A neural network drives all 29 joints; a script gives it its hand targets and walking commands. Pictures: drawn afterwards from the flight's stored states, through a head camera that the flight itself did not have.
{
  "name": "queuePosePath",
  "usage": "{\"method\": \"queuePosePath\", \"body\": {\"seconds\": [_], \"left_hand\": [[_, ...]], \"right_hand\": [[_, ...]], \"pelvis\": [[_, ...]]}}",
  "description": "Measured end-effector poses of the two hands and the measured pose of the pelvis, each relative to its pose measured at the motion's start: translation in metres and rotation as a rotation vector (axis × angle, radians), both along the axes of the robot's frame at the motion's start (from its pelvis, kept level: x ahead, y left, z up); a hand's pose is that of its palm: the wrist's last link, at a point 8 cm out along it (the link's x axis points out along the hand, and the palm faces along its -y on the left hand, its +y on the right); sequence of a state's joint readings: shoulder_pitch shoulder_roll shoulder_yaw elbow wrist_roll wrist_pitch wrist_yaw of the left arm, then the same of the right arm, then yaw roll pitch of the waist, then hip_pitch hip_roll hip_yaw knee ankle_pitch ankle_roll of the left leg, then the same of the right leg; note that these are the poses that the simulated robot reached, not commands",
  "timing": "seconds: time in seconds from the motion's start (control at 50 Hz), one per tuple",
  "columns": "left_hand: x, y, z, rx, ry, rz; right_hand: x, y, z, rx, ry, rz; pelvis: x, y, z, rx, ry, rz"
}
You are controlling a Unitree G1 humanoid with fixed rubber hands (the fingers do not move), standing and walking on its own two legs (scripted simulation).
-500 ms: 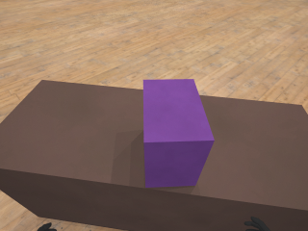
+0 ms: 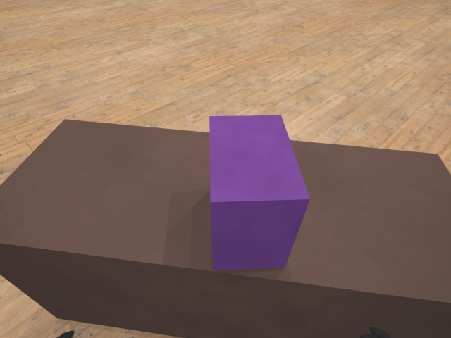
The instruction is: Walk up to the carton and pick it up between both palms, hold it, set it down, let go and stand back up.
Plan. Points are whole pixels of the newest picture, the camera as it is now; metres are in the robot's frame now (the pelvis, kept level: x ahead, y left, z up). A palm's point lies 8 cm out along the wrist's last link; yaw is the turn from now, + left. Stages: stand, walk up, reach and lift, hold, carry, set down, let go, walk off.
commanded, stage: stand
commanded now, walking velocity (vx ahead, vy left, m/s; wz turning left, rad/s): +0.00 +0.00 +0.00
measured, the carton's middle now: (247, 192) +0.43 -0.02 -0.01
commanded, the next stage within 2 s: none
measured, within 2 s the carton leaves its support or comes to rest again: neither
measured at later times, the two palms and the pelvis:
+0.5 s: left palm out of the picture +0.07 +0.32 -0.09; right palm out of the picture +0.11 -0.29 -0.09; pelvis -0.01 +0.00 +0.00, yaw +0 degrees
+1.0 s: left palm out of the picture +0.07 +0.32 -0.09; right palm out of the picture +0.10 -0.29 -0.09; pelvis -0.01 +0.00 +0.00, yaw +0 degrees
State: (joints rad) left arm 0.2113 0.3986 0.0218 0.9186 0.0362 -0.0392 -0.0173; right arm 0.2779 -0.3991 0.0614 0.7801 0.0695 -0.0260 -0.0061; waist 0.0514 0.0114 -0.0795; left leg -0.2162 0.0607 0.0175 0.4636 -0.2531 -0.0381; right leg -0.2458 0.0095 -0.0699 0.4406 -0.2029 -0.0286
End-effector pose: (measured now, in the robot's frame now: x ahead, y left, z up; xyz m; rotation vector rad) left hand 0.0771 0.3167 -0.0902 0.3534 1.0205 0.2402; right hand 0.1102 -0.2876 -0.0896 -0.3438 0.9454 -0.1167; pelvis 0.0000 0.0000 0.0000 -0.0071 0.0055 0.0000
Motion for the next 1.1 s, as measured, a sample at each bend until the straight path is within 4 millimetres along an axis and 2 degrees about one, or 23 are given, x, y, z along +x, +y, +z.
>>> {"method": "queuePosePath", "body": {"seconds": [1.1], "left_hand": [[-0.0076,0.0011,0.0012,0.007,0.005,0.008]], "right_hand": [[-0.0072,-0.0020,-0.0040,0.004,0.007,-0.009]], "pelvis": [[-0.0085,-0.0010,-0.0002,0.001,-0.012,0.000]]}}
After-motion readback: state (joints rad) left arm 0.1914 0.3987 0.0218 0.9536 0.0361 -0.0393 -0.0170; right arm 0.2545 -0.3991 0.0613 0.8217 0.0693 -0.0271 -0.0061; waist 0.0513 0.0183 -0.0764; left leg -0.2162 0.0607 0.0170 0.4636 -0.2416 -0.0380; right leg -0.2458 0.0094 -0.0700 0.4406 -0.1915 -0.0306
